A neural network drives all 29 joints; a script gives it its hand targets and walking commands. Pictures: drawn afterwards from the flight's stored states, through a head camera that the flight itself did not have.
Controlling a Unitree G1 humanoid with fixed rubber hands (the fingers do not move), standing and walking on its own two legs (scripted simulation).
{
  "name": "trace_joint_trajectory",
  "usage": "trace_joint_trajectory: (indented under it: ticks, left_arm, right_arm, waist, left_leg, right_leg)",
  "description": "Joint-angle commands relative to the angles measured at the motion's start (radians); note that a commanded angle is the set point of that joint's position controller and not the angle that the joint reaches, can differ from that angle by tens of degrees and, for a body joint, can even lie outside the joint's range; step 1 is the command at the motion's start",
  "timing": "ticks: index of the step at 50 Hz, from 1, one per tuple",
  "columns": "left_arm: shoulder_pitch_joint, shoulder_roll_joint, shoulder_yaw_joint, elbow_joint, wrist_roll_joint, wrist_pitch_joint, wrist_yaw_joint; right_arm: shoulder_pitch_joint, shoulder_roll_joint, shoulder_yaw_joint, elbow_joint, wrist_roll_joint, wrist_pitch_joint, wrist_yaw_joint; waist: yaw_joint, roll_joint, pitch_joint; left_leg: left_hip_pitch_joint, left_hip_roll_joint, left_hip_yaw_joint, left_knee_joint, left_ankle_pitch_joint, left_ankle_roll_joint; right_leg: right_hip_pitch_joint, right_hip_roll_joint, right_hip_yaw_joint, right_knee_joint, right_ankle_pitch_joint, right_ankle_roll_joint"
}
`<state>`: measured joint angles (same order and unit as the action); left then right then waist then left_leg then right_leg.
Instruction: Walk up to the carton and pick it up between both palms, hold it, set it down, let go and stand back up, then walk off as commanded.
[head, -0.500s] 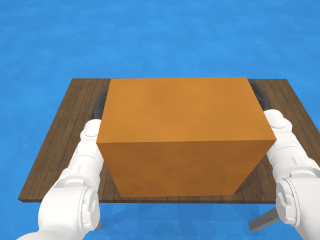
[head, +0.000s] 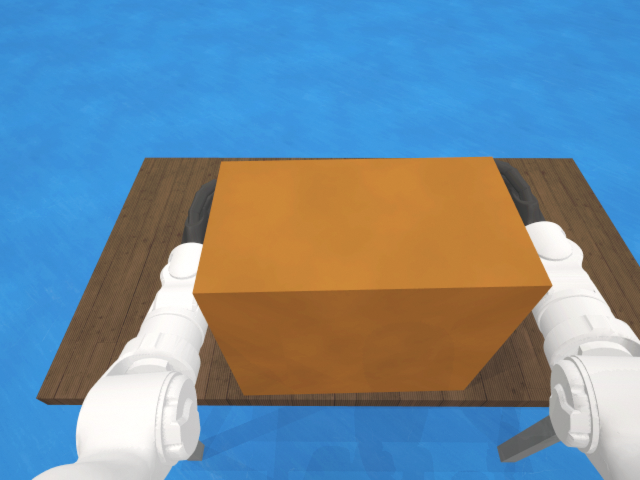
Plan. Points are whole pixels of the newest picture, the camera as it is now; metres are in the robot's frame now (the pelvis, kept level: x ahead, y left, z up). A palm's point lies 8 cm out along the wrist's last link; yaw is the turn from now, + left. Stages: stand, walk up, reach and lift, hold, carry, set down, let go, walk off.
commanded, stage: set down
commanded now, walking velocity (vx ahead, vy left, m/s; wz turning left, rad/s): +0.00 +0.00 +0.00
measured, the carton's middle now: (355, 288) +0.37 -0.01 +0.03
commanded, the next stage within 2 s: none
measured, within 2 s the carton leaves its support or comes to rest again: neither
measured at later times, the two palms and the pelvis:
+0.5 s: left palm (200, 250) +0.42 +0.20 +0.05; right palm (523, 227) +0.43 -0.23 +0.09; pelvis -0.01 +0.00 +0.00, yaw -1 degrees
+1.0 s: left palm (201, 258) +0.41 +0.20 +0.03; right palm (541, 243) +0.42 -0.26 +0.07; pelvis -0.02 -0.01 -0.01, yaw -1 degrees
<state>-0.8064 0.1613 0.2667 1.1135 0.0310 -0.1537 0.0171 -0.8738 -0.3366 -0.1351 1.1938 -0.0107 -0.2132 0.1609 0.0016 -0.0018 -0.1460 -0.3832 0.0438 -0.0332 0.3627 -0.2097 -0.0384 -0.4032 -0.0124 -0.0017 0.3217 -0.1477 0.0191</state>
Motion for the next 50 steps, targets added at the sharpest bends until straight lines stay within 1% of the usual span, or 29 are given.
trace_joint_trajectory:
  ticks: [1, 4, 5, 6, 8, 9, 13, 14, 15, 16, 18, 20, 21, 22, 23, 25, 26, 28, 30, 33, 37, 39, 40, 43, 44, 45, 48, 49, 50]
  left_arm:
    - [-0.547, -0.347, -0.098, -0.077, 0.044, -0.054, -0.072]
    - [-0.538, -0.334, -0.084, -0.085, 0.049, -0.058, -0.058]
    - [-0.527, -0.324, -0.073, -0.078, 0.051, -0.06, -0.055]
    - [-0.531, -0.313, -0.072, -0.08, 0.048, -0.064, -0.052]
    - [-0.533, -0.286, -0.058, -0.07, 0.051, -0.068, -0.044]
    - [-0.531, -0.259, -0.054, -0.067, 0.044, -0.072, -0.036]
    - [-0.513, -0.15, -0.06, -0.04, 0.002, -0.086, 0.005]
    - [-0.516, -0.085, -0.065, -0.03, -0.017, -0.089, 0.025]
    - [-0.522, -0.056, -0.088, -0.028, -0.044, -0.092, 0.044]
    - [-0.525, -0.037, -0.113, -0.014, -0.068, -0.094, 0.058]
    - [-0.535, 0.0, -0.172, 0.025, -0.123, -0.093, 0.076]
    - [-0.553, 0.049, -0.212, 0.058, -0.177, -0.097, 0.085]
    - [-0.557, 0.075, -0.23, 0.079, -0.207, -0.102, 0.086]
    - [-0.562, 0.077, -0.256, 0.088, -0.232, -0.111, 0.085]
    - [-0.577, 0.094, -0.27, 0.092, -0.246, -0.117, 0.085]
    - [-0.594, 0.126, -0.284, 0.103, -0.263, -0.129, 0.085]
    - [-0.594, 0.158, -0.286, 0.112, -0.275, -0.132, 0.086]
    - [-0.607, 0.211, -0.3, 0.129, -0.3, -0.135, 0.087]
    - [-0.592, 0.237, -0.315, 0.146, -0.325, -0.137, 0.085]
    - [-0.586, 0.273, -0.309, 0.137, -0.341, -0.145, 0.081]
    - [-0.578, 0.291, -0.311, 0.083, -0.356, -0.158, 0.075]
    - [-0.559, 0.313, -0.292, 0.087, -0.359, -0.158, 0.072]
    - [-0.548, 0.309, -0.297, 0.088, -0.365, -0.156, 0.07]
    - [-0.521, 0.322, -0.286, 0.051, -0.37, -0.155, 0.06]
    - [-0.527, 0.336, -0.277, 0.047, -0.368, -0.155, 0.06]
    - [-0.504, 0.339, -0.271, 0.044, -0.366, -0.151, 0.058]
    - [-0.387, 0.327, -0.251, 0.03, -0.35, -0.133, 0.043]
    - [-0.383, 0.331, -0.243, 0.032, -0.346, -0.126, 0.038]
    - [-0.329, 0.329, -0.232, 0.009, -0.336, -0.12, 0.032]
  right_arm:
    - [-0.5, 0.391, -0.02, -0.063, -0.058, -0.072, 0.079]
    - [-0.497, 0.375, -0.049, -0.062, -0.064, -0.07, 0.066]
    - [-0.497, 0.367, -0.051, -0.061, -0.064, -0.069, 0.061]
    - [-0.491, 0.354, -0.06, -0.058, -0.069, -0.07, 0.057]
    - [-0.496, 0.342, -0.06, -0.054, -0.062, -0.067, 0.049]
    - [-0.492, 0.313, -0.06, -0.056, -0.052, -0.068, 0.045]
    - [-0.485, 0.192, -0.049, -0.037, -0.004, -0.065, 0.009]
    - [-0.48, 0.127, -0.039, -0.034, 0.028, -0.065, -0.006]
    - [-0.49, 0.091, -0.016, -0.035, 0.058, -0.064, -0.021]
    - [-0.494, 0.073, 0.019, -0.036, 0.091, -0.059, -0.032]
    - [-0.499, 0.02, 0.091, -0.017, 0.163, -0.045, -0.049]
    - [-0.527, -0.045, 0.172, 0.0, 0.234, -0.034, -0.06]
    - [-0.54, -0.076, 0.218, 0.002, 0.275, -0.031, -0.062]
    - [-0.55, -0.081, 0.261, 0.006, 0.31, -0.029, -0.063]
    - [-0.561, -0.105, 0.281, 0.011, 0.335, -0.033, -0.066]
    - [-0.558, -0.143, 0.303, 0.037, 0.368, -0.036, -0.068]
    - [-0.564, -0.184, 0.311, 0.028, 0.385, -0.042, -0.071]
    - [-0.555, -0.243, 0.326, 0.064, 0.419, -0.041, -0.072]
    - [-0.548, -0.289, 0.341, 0.071, 0.447, -0.047, -0.075]
    - [-0.544, -0.316, 0.355, 0.059, 0.47, -0.053, -0.076]
    - [-0.551, -0.329, 0.356, 0.017, 0.486, -0.067, -0.076]
    - [-0.543, -0.34, 0.366, -0.005, 0.497, -0.068, -0.077]
    - [-0.542, -0.342, 0.369, -0.008, 0.505, -0.068, -0.078]
    - [-0.531, -0.344, 0.393, -0.052, 0.528, -0.075, -0.077]
    - [-0.53, -0.351, 0.389, -0.052, 0.529, -0.076, -0.077]
    - [-0.506, -0.352, 0.395, -0.045, 0.536, -0.074, -0.077]
    - [-0.425, -0.348, 0.432, -0.09, 0.565, -0.085, -0.079]
    - [-0.426, -0.355, 0.426, -0.106, 0.564, -0.087, -0.079]
    - [-0.374, -0.352, 0.432, -0.13, 0.566, -0.096, -0.081]
  waist:
    - [0.086, -0.009, -0.416]
    - [0.08, -0.016, -0.392]
    - [0.084, -0.025, -0.384]
    - [0.078, -0.026, -0.395]
    - [0.086, -0.027, -0.388]
    - [0.092, -0.022, -0.394]
    - [0.09, -0.023, -0.393]
    - [0.091, -0.011, -0.403]
    - [0.088, -0.014, -0.414]
    - [0.093, -0.012, -0.421]
    - [0.094, -0.009, -0.442]
    - [0.111, -0.011, -0.498]
    - [0.129, -0.013, -0.53]
    - [0.139, -0.017, -0.549]
    - [0.144, -0.006, -0.574]
    - [0.142, 0.007, -0.594]
    - [0.151, 0.016, -0.618]
    - [0.143, 0.031, -0.631]
    - [0.145, 0.038, -0.651]
    - [0.153, 0.046, -0.701]
    - [0.153, 0.065, -0.776]
    - [0.164, 0.054, -0.796]
    - [0.162, 0.047, -0.795]
    - [0.172, 0.049, -0.831]
    - [0.168, 0.037, -0.83]
    - [0.168, 0.039, -0.819]
    - [0.179, 0.03, -0.781]
    - [0.18, 0.014, -0.769]
    - [0.183, 0.005, -0.771]
  left_leg:
    - [0.118, -0.039, 0.154, -0.008, 0.37, -0.028]
    - [0.131, -0.035, 0.146, -0.008, 0.37, -0.024]
    - [0.125, -0.035, 0.148, -0.004, 0.377, -0.019]
    - [0.131, -0.035, 0.148, -0.003, 0.381, -0.021]
    - [0.117, -0.037, 0.15, -0.002, 0.37, -0.016]
    - [0.112, -0.036, 0.149, 0.0, 0.367, -0.016]
    - [0.082, -0.031, 0.145, 0.011, 0.356, -0.012]
    - [0.077, -0.032, 0.146, 0.018, 0.352, -0.014]
    - [0.067, -0.03, 0.142, 0.027, 0.357, -0.015]
    - [0.05, -0.029, 0.14, 0.037, 0.361, -0.013]
    - [0.037, -0.028, 0.134, 0.06, 0.386, -0.014]
    - [0.039, -0.025, 0.13, 0.084, 0.423, -0.018]
    - [0.037, -0.026, 0.13, 0.098, 0.442, -0.02]
    - [0.036, -0.025, 0.129, 0.107, 0.45, -0.023]
    - [0.044, -0.027, 0.124, 0.123, 0.474, -0.03]
    - [0.063, -0.023, 0.117, 0.137, 0.479, -0.04]
    - [0.066, -0.024, 0.118, 0.144, 0.484, -0.043]
    - [0.067, -0.024, 0.118, 0.156, 0.467, -0.051]
    - [0.068, -0.026, 0.119, 0.17, 0.473, -0.058]
    - [0.064, -0.027, 0.123, 0.187, 0.494, -0.063]
    - [0.07, -0.028, 0.126, 0.205, 0.523, -0.07]
    - [0.057, -0.033, 0.133, 0.21, 0.535, -0.066]
    - [0.055, -0.033, 0.134, 0.212, 0.541, -0.065]
    - [0.057, -0.038, 0.137, 0.223, 0.587, -0.064]
    - [0.046, -0.041, 0.136, 0.224, 0.581, -0.06]
    - [0.043, -0.043, 0.136, 0.221, 0.58, -0.058]
    - [0.042, -0.052, 0.136, 0.21, 0.607, -0.052]
    - [0.013, -0.054, 0.136, 0.197, 0.588, -0.048]
    - [0.006, -0.059, 0.136, 0.189, 0.603, -0.044]
  right_leg:
    - [0.232, 0.033, -0.065, 0.019, 0.332, 0.002]
    - [0.199, 0.035, -0.071, 0.007, 0.294, 0.003]
    - [0.204, 0.034, -0.065, 0.008, 0.301, 0.004]
    - [0.201, 0.034, -0.067, 0.008, 0.306, 0.007]
    - [0.202, 0.031, -0.062, 0.004, 0.296, 0.008]
    - [0.201, 0.033, -0.061, 0.009, 0.29, 0.008]
    - [0.173, 0.037, -0.056, 0.01, 0.275, 0.009]
    - [0.161, 0.039, -0.051, 0.014, 0.273, 0.007]
    - [0.148, 0.045, -0.052, 0.016, 0.276, 0.007]
    - [0.141, 0.046, -0.046, 0.022, 0.283, 0.006]
    - [0.12, 0.056, -0.036, 0.035, 0.307, 0.001]
    - [0.103, 0.066, -0.029, 0.055, 0.329, -0.003]
    - [0.093, 0.069, -0.025, 0.07, 0.337, -0.005]
    - [0.085, 0.07, -0.02, 0.082, 0.337, -0.006]
    - [0.071, 0.073, -0.021, 0.095, 0.346, -0.008]
    - [0.032, 0.076, -0.021, 0.104, 0.324, -0.011]
    - [0.018, 0.078, -0.025, 0.117, 0.324, -0.01]
    - [-0.009, 0.081, -0.024, 0.123, 0.302, -0.015]
    - [-0.024, 0.085, -0.028, 0.137, 0.309, -0.018]
    - [-0.027, 0.09, -0.027, 0.155, 0.333, -0.016]
    - [-0.023, 0.095, -0.03, 0.174, 0.366, -0.013]
    - [0.007, 0.096, -0.025, 0.186, 0.397, -0.007]
    - [0.013, 0.097, -0.026, 0.19, 0.404, -0.005]
    - [0.051, 0.098, -0.024, 0.207, 0.468, 0.004]
    - [0.059, 0.098, -0.022, 0.212, 0.48, 0.007]
    - [0.073, 0.097, -0.019, 0.215, 0.491, 0.01]
    - [0.144, 0.094, -0.015, 0.222, 0.569, 0.021]
    - [0.164, 0.089, -0.012, 0.223, 0.579, 0.025]
    - [0.209, 0.089, -0.007, 0.223, 0.623, 0.029]
